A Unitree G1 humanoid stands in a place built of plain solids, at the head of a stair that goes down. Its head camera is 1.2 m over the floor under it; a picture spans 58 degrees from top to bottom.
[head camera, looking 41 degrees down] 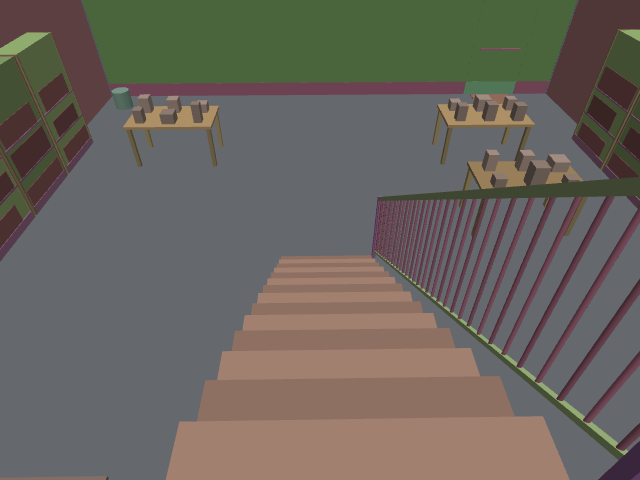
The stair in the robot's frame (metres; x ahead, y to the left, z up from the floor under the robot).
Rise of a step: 0.20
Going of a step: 0.27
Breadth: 1.22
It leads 1 degrees to the left of straight ahead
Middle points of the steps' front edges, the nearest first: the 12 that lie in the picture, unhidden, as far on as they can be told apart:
0.70 -0.14 -0.20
0.98 -0.14 -0.40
1.25 -0.13 -0.60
1.52 -0.13 -0.80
1.80 -0.12 -0.99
2.07 -0.12 -1.19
2.35 -0.12 -1.39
2.62 -0.11 -1.59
2.89 -0.11 -1.79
3.17 -0.10 -1.99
3.44 -0.10 -2.19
3.71 -0.09 -2.39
